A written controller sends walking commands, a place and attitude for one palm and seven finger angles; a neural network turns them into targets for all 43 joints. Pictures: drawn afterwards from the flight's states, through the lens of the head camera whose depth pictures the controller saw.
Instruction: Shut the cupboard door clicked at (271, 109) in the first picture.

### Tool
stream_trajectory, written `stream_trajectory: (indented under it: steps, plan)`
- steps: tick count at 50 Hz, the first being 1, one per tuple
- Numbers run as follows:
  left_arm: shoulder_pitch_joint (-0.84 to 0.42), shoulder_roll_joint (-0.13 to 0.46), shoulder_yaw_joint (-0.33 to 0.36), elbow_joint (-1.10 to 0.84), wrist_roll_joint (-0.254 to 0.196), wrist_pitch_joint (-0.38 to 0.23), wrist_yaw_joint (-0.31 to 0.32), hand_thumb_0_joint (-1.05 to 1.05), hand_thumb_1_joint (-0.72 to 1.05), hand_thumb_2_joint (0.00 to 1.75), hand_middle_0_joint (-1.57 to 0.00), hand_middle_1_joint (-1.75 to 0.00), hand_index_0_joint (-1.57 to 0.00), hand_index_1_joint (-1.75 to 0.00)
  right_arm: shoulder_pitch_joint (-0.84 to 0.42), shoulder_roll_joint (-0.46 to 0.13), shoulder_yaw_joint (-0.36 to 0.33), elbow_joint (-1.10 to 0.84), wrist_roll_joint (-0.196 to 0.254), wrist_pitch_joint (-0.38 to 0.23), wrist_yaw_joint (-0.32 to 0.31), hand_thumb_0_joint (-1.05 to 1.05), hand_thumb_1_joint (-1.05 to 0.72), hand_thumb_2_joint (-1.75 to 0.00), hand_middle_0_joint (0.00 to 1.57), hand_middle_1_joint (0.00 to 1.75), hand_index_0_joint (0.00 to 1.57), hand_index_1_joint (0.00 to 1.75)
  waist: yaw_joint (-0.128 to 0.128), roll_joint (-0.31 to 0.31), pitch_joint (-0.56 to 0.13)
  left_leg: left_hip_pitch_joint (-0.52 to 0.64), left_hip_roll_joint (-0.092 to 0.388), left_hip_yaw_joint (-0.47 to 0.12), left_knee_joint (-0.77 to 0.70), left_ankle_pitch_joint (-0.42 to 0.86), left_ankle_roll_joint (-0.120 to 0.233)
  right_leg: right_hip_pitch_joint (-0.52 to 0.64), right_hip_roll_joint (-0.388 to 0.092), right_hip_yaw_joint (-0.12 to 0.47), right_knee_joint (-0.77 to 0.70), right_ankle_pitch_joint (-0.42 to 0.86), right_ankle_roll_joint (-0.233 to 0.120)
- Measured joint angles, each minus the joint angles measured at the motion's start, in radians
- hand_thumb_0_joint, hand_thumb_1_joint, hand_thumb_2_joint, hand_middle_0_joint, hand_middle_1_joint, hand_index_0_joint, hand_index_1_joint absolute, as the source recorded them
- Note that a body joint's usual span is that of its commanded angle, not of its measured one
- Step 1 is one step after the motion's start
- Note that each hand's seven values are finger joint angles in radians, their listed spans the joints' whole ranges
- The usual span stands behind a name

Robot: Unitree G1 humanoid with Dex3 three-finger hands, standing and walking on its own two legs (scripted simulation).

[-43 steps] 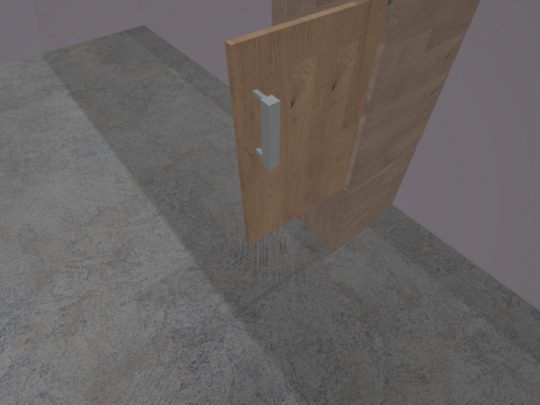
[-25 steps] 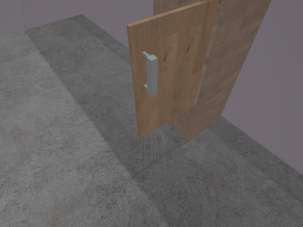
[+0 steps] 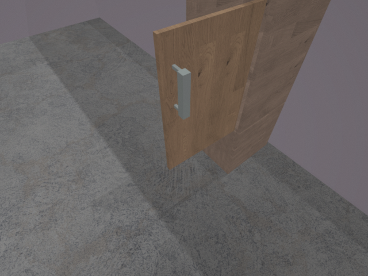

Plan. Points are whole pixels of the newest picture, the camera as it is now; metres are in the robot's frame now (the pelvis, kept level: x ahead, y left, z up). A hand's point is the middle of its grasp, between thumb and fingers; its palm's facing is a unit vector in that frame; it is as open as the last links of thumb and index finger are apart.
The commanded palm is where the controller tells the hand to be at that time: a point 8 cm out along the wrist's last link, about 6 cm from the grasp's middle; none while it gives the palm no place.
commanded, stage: walk to a spot facing it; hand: left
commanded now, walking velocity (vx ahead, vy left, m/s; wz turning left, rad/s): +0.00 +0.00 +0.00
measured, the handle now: (179, 92) +0.59 +0.05 +0.06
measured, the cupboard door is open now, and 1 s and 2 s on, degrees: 88 88 88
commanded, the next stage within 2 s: none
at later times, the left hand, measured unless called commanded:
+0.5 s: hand out of the picture +0.06 +0.19 -0.18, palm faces -0.12 -0.96 -0.25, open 7.3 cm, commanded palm none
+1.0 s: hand out of the picture +0.12 +0.18 -0.19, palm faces -0.36 -0.90 -0.23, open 7.4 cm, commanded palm none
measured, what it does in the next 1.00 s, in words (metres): steps on the spot, turning right: left foot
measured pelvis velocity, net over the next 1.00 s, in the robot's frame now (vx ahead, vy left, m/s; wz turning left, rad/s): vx -0.01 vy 0.01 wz -0.45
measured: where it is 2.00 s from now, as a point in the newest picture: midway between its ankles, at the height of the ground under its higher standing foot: outside the picture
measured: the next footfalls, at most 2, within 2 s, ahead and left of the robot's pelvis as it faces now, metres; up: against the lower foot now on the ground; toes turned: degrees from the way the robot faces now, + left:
left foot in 1.00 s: +0.08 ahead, +0.12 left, +0.00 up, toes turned -28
right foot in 1.28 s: -0.05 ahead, -0.13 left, +0.00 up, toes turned -40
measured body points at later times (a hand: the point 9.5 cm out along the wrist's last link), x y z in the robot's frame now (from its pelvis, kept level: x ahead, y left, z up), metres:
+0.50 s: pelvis -0.02 +0.00 -0.02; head +0.02 -0.03 +0.43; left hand +0.07 +0.24 -0.16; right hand -0.02 -0.25 -0.18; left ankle -0.01 +0.12 -0.75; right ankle -0.04 -0.09 -0.73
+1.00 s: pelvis -0.01 +0.01 -0.02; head +0.05 -0.01 +0.43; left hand +0.14 +0.23 -0.17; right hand +0.01 -0.28 -0.14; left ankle +0.04 +0.13 -0.75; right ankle -0.04 -0.10 -0.74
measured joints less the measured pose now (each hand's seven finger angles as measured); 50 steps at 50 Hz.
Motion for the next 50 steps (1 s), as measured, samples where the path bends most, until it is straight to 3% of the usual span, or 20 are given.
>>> stream_trajectory:
  steps: [9, 21, 25, 28, 31, 33, 35, 45, 48, 50]
  plan:
    - [-0.005, 0.007, 0.005, -0.008, 0.000, 0.010, 0.003, 0.00, 0.91, 0.90, -0.20, -0.30, -0.20, -0.30, -0.012, -0.009, -0.003, -0.008, -0.002, 0.006, -0.006, 0.00, -0.90, -0.90, 0.20, 0.30, 0.20, 0.30, 0.007, 0.000, -0.001, -0.007, 0.007, 0.014, 0.012, -0.007, -0.002, -0.012, 0.005, 0.014, 0.008, 0.000, 0.000]
    - [0.009, -0.005, 0.047, -0.105, 0.014, 0.079, -0.022, 0.00, 0.91, 0.90, -0.20, -0.30, -0.20, -0.30, 0.000, 0.026, -0.040, -0.118, -0.006, 0.031, -0.016, 0.00, -0.90, -0.90, 0.20, 0.30, 0.20, 0.30, 0.014, -0.023, 0.037, -0.096, 0.042, 0.129, 0.189, -0.104, 0.003, -0.177, 0.029, 0.119, 0.248, -0.075, 0.000]
    - [-0.011, -0.008, 0.059, -0.144, 0.016, 0.092, -0.031, 0.00, 0.91, 0.90, -0.20, -0.30, -0.20, -0.30, 0.013, 0.016, -0.047, -0.140, -0.014, 0.025, -0.017, 0.00, -0.90, -0.90, 0.20, 0.30, 0.20, 0.30, 0.017, -0.009, 0.064, -0.100, 0.059, 0.164, 0.224, -0.122, 0.000, -0.240, 0.006, 0.080, 0.439, -0.225, 0.015]
    - [-0.008, -0.005, 0.064, -0.181, 0.018, 0.071, -0.036, 0.00, 0.91, 0.90, -0.20, -0.30, -0.20, -0.30, 0.025, 0.003, -0.052, -0.150, -0.010, 0.034, -0.013, 0.00, -0.90, -0.90, 0.20, 0.30, 0.20, 0.30, 0.019, 0.009, 0.063, -0.133, 0.088, 0.171, 0.307, -0.157, -0.020, -0.197, -0.007, 0.065, 0.315, -0.094, 0.006]
    - [-0.015, -0.009, 0.064, -0.196, 0.017, 0.057, -0.023, 0.00, 0.91, 0.90, -0.20, -0.30, -0.20, -0.30, -0.006, -0.013, -0.065, -0.150, 0.001, 0.067, -0.008, 0.00, -0.90, -0.90, 0.20, 0.30, 0.20, 0.30, 0.016, 0.029, 0.082, -0.247, 0.066, 0.052, 0.585, -0.302, -0.033, -0.209, 0.023, 0.066, 0.328, -0.114, -0.028]
    - [-0.011, -0.011, 0.064, -0.201, 0.016, 0.058, -0.014, 0.00, 0.91, 0.90, -0.20, -0.30, -0.20, -0.30, -0.033, -0.018, -0.070, -0.158, 0.001, 0.074, -0.004, 0.00, -0.90, -0.90, 0.20, 0.30, 0.20, 0.30, 0.021, 0.021, 0.088, -0.308, 0.041, 0.007, 0.718, -0.280, -0.040, -0.203, 0.036, 0.089, 0.286, -0.099, -0.036]
    - [-0.001, -0.011, 0.063, -0.202, 0.016, 0.057, -0.008, 0.00, 0.91, 0.90, -0.20, -0.30, -0.20, -0.30, -0.056, -0.019, -0.071, -0.175, 0.002, 0.069, -0.002, 0.00, -0.90, -0.90, 0.20, 0.30, 0.20, 0.30, 0.024, 0.006, 0.087, -0.339, 0.027, -0.011, 0.758, -0.248, -0.049, -0.194, 0.044, 0.119, 0.234, -0.063, -0.034]
    - [0.033, 0.001, 0.063, -0.214, 0.021, 0.064, -0.013, 0.00, 0.90, 0.90, -0.20, -0.30, -0.21, -0.30, -0.140, -0.001, -0.061, -0.253, 0.018, 0.045, -0.007, 0.00, -0.91, -0.90, 0.20, 0.30, 0.19, 0.30, 0.047, -0.045, 0.069, -0.285, -0.007, -0.054, 0.515, -0.248, -0.052, -0.189, 0.081, 0.257, 0.141, 0.011, -0.019]
    - [0.032, 0.014, 0.067, -0.219, 0.017, 0.073, -0.014, 0.00, 0.90, 0.90, -0.20, -0.30, -0.21, -0.30, -0.142, 0.006, -0.052, -0.272, 0.022, 0.030, -0.010, 0.00, -0.90, -0.90, 0.20, 0.30, 0.19, 0.30, 0.046, -0.056, 0.057, -0.217, -0.018, -0.056, 0.335, -0.180, -0.041, -0.213, 0.097, 0.289, 0.170, 0.002, -0.001]
    - [0.033, 0.016, 0.066, -0.227, 0.010, 0.081, -0.019, 0.00, 0.90, 0.90, -0.20, -0.30, -0.21, -0.30, -0.117, -0.007, -0.044, -0.293, 0.014, 0.009, -0.013, 0.00, -0.90, -0.90, 0.20, 0.30, 0.20, 0.30, 0.031, -0.020, 0.034, -0.173, 0.019, -0.082, 0.191, -0.074, 0.001, -0.266, 0.129, 0.265, 0.259, -0.087, 0.016]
